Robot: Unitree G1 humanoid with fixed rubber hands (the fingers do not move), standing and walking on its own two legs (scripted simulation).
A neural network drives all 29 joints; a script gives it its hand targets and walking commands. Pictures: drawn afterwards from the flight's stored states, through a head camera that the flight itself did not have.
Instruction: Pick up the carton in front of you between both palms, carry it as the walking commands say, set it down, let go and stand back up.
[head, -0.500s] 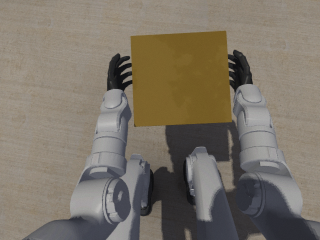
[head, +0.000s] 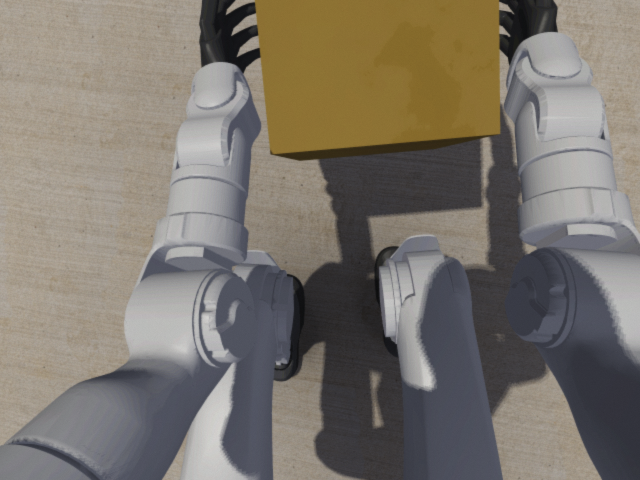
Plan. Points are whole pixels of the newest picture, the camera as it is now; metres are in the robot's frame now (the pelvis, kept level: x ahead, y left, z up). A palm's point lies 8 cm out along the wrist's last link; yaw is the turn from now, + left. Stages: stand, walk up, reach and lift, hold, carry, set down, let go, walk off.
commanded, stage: set down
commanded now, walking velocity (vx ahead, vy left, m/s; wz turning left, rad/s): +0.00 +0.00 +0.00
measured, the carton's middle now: (367, 65) +0.52 -0.09 -0.21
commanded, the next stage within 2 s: none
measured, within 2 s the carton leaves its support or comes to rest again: rests again in 0.64 s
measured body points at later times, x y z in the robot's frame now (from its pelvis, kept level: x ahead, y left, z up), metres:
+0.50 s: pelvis +0.00 +0.00 -0.06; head +0.35 -0.07 +0.19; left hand +0.55 +0.06 -0.23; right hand +0.54 -0.25 -0.23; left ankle +0.09 +0.12 -0.41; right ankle +0.12 -0.11 -0.41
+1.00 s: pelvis -0.01 +0.00 -0.07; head +0.35 -0.05 +0.18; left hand +0.55 +0.06 -0.24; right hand +0.53 -0.25 -0.24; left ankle +0.09 +0.12 -0.41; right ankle +0.12 -0.11 -0.41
